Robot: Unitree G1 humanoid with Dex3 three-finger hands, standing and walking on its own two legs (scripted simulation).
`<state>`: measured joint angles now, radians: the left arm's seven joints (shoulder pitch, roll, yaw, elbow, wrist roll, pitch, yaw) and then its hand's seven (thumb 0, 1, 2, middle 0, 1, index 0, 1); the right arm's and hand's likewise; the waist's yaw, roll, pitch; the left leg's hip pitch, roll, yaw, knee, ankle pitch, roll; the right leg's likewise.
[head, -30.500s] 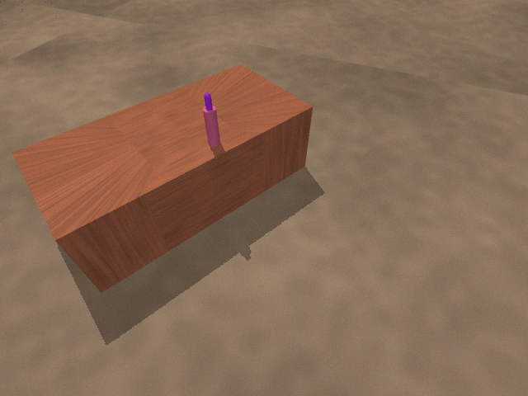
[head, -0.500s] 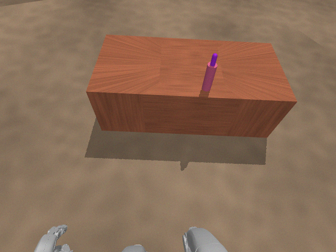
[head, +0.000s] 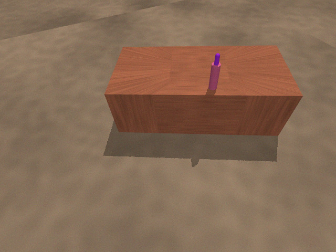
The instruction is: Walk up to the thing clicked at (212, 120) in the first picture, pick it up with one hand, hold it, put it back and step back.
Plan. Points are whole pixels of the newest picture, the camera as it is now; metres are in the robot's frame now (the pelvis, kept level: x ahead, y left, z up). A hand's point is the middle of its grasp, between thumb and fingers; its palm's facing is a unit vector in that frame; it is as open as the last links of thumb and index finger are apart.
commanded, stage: step back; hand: right
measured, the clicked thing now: (215, 71) +1.08 -0.22 -0.25
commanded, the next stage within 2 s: stand in 0.86 s
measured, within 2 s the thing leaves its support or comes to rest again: neither
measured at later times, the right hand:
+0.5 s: hand out of the picture +0.09 -0.27 -0.15, palm faces -0.05 +0.93 -0.38, open 7.4 cm
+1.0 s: hand (261, 236) +0.19 -0.21 -0.13, palm faces -0.04 +0.94 -0.33, open 7.3 cm
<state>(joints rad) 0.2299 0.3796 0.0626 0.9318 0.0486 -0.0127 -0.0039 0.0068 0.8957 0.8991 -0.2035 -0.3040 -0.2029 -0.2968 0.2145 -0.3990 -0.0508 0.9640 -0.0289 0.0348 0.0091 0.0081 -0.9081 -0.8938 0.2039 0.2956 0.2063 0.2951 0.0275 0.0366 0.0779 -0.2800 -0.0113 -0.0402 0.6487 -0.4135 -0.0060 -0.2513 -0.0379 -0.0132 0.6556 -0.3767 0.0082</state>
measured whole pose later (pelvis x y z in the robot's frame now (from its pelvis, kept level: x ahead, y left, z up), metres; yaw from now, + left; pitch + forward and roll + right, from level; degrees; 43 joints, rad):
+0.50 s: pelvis +0.03 +0.00 +0.01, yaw +1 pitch -2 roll +0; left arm 0.19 0.34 0.05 1.00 0.04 -0.04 -0.01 0.01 0.90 0.90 -0.20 -0.30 -0.20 -0.30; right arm 0.22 -0.40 -0.05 1.00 -0.03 0.01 0.01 0.01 -0.91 -0.89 0.20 0.30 0.21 0.30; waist 0.03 0.03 0.06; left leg -0.34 0.02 -0.05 0.73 -0.43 0.00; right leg -0.22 -0.04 -0.06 0.56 -0.30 0.00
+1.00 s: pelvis +0.06 +0.03 +0.02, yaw +0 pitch -2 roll +0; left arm 0.07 0.36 0.01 1.09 0.01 -0.02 0.00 0.00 0.90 0.90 -0.20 -0.30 -0.20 -0.30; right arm 0.03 -0.33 -0.01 1.06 -0.01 -0.02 0.00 0.01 -0.91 -0.89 0.21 0.30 0.21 0.30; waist 0.02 0.00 0.07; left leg -0.20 0.02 0.01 0.48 -0.24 0.00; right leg -0.12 -0.04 -0.01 0.44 -0.28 0.04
